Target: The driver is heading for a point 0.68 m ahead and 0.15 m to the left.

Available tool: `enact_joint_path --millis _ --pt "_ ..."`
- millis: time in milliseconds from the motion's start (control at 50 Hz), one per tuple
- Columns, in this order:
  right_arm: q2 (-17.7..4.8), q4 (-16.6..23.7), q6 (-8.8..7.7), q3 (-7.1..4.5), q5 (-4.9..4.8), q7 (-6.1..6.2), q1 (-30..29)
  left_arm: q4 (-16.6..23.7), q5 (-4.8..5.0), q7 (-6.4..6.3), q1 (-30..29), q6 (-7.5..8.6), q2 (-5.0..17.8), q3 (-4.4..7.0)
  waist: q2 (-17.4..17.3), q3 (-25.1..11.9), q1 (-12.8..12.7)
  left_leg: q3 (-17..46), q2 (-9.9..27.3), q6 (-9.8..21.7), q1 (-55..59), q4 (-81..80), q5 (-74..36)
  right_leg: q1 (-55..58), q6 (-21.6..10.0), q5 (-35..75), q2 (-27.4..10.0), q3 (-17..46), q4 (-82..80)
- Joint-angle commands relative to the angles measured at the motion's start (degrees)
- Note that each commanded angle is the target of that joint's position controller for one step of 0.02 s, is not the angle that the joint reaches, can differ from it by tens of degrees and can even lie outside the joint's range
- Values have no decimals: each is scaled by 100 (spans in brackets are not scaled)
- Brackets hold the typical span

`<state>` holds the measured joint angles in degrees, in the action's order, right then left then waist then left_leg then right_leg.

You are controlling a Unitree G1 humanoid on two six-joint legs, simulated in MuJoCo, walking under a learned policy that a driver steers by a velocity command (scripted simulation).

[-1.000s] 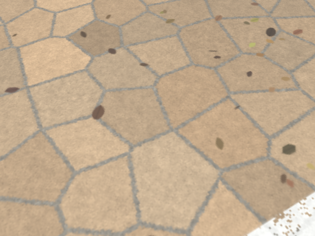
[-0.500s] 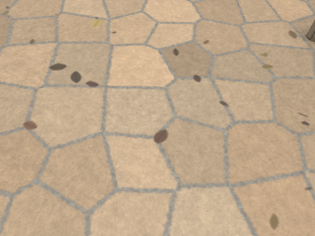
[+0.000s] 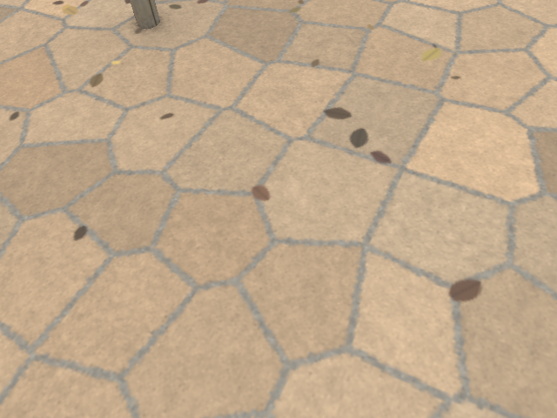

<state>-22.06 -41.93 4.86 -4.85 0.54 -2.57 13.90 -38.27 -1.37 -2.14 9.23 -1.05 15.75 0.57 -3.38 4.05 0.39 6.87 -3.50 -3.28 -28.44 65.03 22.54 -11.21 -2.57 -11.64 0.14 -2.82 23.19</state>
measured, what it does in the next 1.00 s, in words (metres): steps on the spot: left foot, then right foot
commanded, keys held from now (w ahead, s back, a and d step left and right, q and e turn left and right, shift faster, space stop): shift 0.92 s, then w+shift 0.08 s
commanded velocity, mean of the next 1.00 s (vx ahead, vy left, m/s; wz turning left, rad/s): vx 0.02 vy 0.00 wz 0.14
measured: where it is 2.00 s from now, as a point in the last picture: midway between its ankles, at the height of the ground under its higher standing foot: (267, 343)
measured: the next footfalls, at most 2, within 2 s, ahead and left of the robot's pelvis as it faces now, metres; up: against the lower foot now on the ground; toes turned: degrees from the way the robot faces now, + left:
left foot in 0.22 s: +0.02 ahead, +0.11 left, +0.00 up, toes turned +2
right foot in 0.56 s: +0.03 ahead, -0.10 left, +0.00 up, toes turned +6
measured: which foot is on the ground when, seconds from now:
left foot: up 0.00-0.20, down 0.22-0.94, up 0.96-1.00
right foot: down 0.00-0.22, up 0.24-0.54, down 0.56-1.00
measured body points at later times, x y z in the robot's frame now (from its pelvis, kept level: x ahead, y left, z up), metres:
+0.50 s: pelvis +0.00 +0.02 +0.00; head +0.01 +0.04 +0.45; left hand +0.03 +0.29 -0.14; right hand +0.17 -0.20 -0.12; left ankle -0.02 +0.11 -0.75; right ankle -0.01 -0.11 -0.72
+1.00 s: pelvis +0.00 -0.01 +0.00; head +0.00 -0.01 +0.45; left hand +0.01 +0.25 -0.14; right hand +0.05 -0.26 -0.15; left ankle -0.02 +0.11 -0.74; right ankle -0.01 -0.11 -0.74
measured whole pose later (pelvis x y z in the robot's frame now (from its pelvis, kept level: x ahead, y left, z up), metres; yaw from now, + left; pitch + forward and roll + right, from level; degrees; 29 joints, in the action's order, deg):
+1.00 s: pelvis +0.00 -0.01 +0.00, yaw +7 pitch -1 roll +0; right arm -13.9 -62.8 1.9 -0.4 1.4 1.1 14.8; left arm -56.0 -0.9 -1.2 16.0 -0.8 13.0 0.6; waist -0.2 0.2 -0.1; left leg 3.4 -2.0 2.2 -11.3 30.0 22.3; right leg -8.0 -3.1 -19.0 1.6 -0.9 25.3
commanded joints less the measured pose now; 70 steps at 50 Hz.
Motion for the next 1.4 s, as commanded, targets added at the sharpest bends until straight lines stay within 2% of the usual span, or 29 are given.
enact_joint_path --millis 20,180,200,220,240,260,300,360,500,540,560,580,600,660,920,960,1000,1020,1060,1120,1180,1200,1220,1240,1260,1280,1300,1340,1400 --pt "-228 377 -40 -9 -9 20 -97 112 -5 29 414 90 989 324 1247 -526 -170 -221 -73 15 -368 -501 154 933 -980 2517 -1376 979 -408" --pt "93 265 -132 231 -17 158 -127 -192 56 175 567 -11 1071 361 1408 -652 -22 -781 -54 425 1722 -3734 -302 258 -826 2844 -1373 679 290" --pt "66 203 -198 255 44 196 -17 -273 92 178 684 -31 1041 351 1162 -649 74 -629 51 498 2295 -4795 -1228 -58 -541 2503 -1284 558 526" --pt "-261 216 -261 210 155 230 -17 -275 84 201 1024 -19 742 280 245 -914 -38 557 971 644 3106 -5236 -1423 -679 -167 1170 -978 254 1216" --pt "-781 409 -290 151 81 251 -404 2 45 216 1067 2 214 119 -1045 -751 -247 2059 2412 1295 3016 -4998 -3760 -1627 211 -1840 -150 -301 1694" --pt "-439 214 -345 183 40 300 -41 -113 56 107 738 -120 615 216 -562 -843 209 1597 2389 1835 2388 -4678 -4048 -1036 228 -2270 -305 271 2279" --pt "37 136 -368 366 59 333 -574 -224 127 114 751 -196 672 261 -451 -387 -108 903 1747 1622 2151 -4795 -3619 -1142 221 -1783 -275 409 2494" --pt "77 10 -390 409 32 395 -574 -486 19 147 1048 -220 686 290 -486 -520 -176 441 1349 1439 2328 -4615 -4469 -987 318 -1356 -134 294 2595" --pt "44 -393 -419 395 68 394 -542 -671 105 42 895 -230 371 181 -430 -430 -89 673 1275 1399 1948 -4505 -3177 -209 288 -1013 -20 187 942" --pt "91 -481 -433 401 2 413 -629 -814 48 7 1082 -141 304 141 -150 -490 -283 682 1122 1076 1529 -4402 -2445 631 206 318 -162 334 -227" --pt "226 -521 -464 438 0 408 -521 -833 -28 -8 1103 -60 474 153 122 -570 -227 646 965 850 1233 -4326 -1924 1046 145 754 -607 824 -376" --pt "252 -592 -468 410 -5 376 -226 -811 -5 14 837 -13 837 209 666 -385 130 309 528 746 1210 -4430 -1434 792 -10 1276 -925 1115 -181" --pt "246 -750 -426 412 13 377 -313 -848 69 78 662 6 691 192 829 -303 13 163 397 684 1740 -4553 -1346 179 -104 907 -916 1098 -217" --pt "95 -992 -399 339 5 378 -402 -993 52 79 693 74 487 122 823 -231 -92 206 517 687 2078 -4386 -1845 40 30 600 -622 866 -373" --pt "310 -1944 -391 406 3 452 -31 -1569 68 22 683 114 349 54 401 -132 -69 172 573 506 1950 -4597 -1767 187 -87 289 -617 899 -531" --pt "179 -1936 -354 339 67 420 65 -1673 43 67 997 44 748 214 803 -251 -208 -267 89 679 1356 -3828 737 281 -395 -2925 -620 1314 -786" --pt "318 -1488 -379 350 176 265 -672 -1815 41 100 1358 -9 997 350 1524 571 -422 -882 117 682 -18 -2410 661 173 -1062 -4626 -1748 2799 -1835" --pt "287 -1277 -438 339 180 217 -1056 -1812 18 112 1348 45 751 320 1279 832 -468 -749 423 647 -490 -1733 335 71 -1235 -4060 -2054 3127 -2102" --pt "325 -1302 -608 308 150 113 -758 -1720 6 139 1013 223 680 345 783 364 -122 -629 640 595 -584 -1512 -130 439 -1072 -2886 -1852 2622 -1971" --pt "386 -1325 -749 268 67 18 -469 -1641 102 160 613 410 735 402 1030 12 147 -978 484 623 698 -2529 -242 -97 -758 -2115 -1220 1460 -1860" --pt "506 -1449 -731 246 42 76 182 -1605 135 190 405 408 772 457 1018 197 437 -1518 285 663 2220 -3712 -680 -1231 -832 -2563 -1120 1074 -1304" --pt "451 -1604 -761 207 61 133 655 -1559 108 208 327 402 732 462 668 182 614 -1607 148 677 2985 -3911 -580 -1823 -817 -2679 -990 955 -733" --pt "230 -1855 -849 119 89 204 1471 -1442 15 242 150 436 480 394 -120 -53 946 -927 503 765 3993 -4218 23 -2563 -713 -2233 -633 572 706" --pt "-313 -1896 -940 22 231 270 2152 -1048 25 301 -224 508 -223 204 -1699 -417 1143 1902 2193 1123 4377 -5426 2395 -3527 -437 -1903 104 -74 3220" --pt "-282 -1846 -932 55 240 268 1729 -872 27 333 -294 541 -98 229 -1142 -144 761 3553 2711 1513 3865 -6061 3269 -4290 -556 -1372 236 736 4148" --pt "-178 -1650 -947 66 189 262 1107 -869 19 378 -414 552 179 285 -315 212 447 2957 2626 1464 3513 -5892 2813 -4507 -577 -681 -198 938 4492" --pt "-34 -1534 -1014 98 128 229 808 -968 -5 447 -245 578 305 314 53 46 251 2262 2259 1337 3286 -5792 2092 -4151 -496 -181 -394 922 4361" --pt "167 -1497 -1108 168 70 241 721 -1085 -126 535 -32 515 346 341 26 -126 25 1444 1836 1210 2982 -6051 1360 -3612 -241 122 -591 623 4135" --pt "334 -1698 -1192 207 46 251 1211 -906 -99 591 -553 357 181 299 4 282 115 807 1540 1285 2891 -6303 417 -3938 -24 549 -637 298 4013"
